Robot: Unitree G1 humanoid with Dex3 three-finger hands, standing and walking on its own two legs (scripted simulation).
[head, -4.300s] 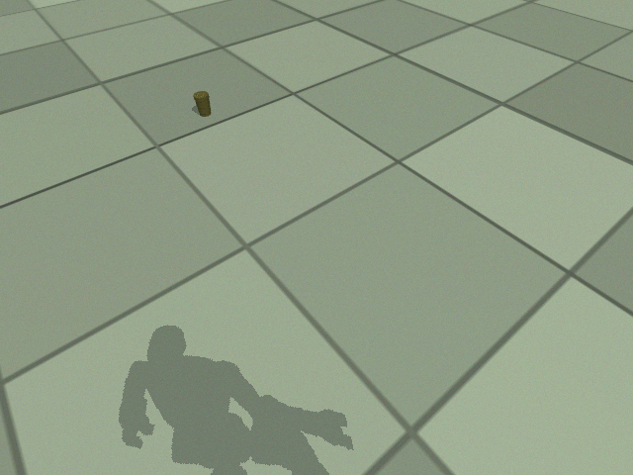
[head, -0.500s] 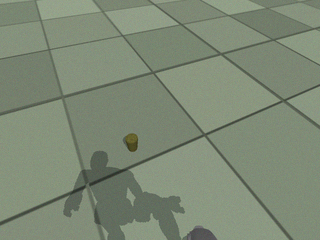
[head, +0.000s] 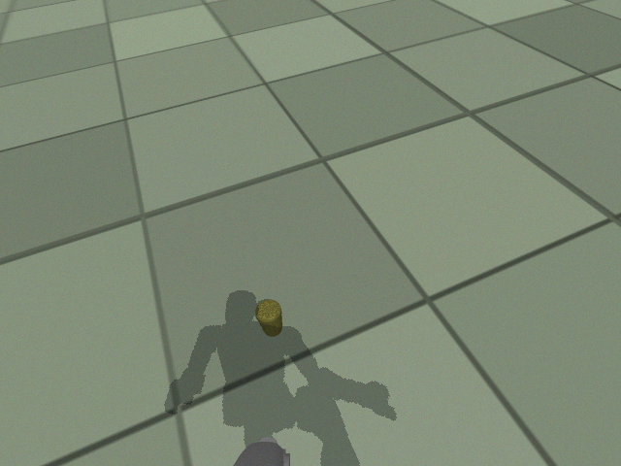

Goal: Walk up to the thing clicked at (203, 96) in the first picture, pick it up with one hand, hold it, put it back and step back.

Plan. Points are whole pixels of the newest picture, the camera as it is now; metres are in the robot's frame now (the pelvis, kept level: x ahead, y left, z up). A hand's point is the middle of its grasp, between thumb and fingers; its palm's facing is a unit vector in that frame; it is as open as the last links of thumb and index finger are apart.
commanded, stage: walk up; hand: left
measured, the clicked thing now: (270, 319) +0.70 +0.23 -0.71
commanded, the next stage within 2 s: none
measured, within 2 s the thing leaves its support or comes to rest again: neither
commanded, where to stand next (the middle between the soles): +0.38 +0.03 m, yaw +0 degrees
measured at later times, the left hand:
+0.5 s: hand (132, 438) +0.19 +0.31 -0.15, palm faces -0.05 -0.93 -0.36, open 7.4 cm
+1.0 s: hand (167, 368) +0.30 +0.28 -0.14, palm faces +0.01 -0.91 -0.42, open 7.4 cm
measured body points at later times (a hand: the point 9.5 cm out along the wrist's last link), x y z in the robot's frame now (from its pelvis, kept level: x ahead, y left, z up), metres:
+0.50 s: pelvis +0.15 +0.03 -0.01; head +0.16 +0.03 +0.44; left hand +0.20 +0.36 -0.12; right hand +0.21 -0.29 -0.11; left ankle +0.17 +0.15 -0.74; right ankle +0.26 -0.13 -0.71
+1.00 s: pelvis +0.27 +0.00 -0.01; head +0.30 -0.01 +0.44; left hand +0.30 +0.33 -0.11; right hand +0.36 -0.31 -0.13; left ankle +0.39 +0.15 -0.71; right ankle +0.28 -0.12 -0.74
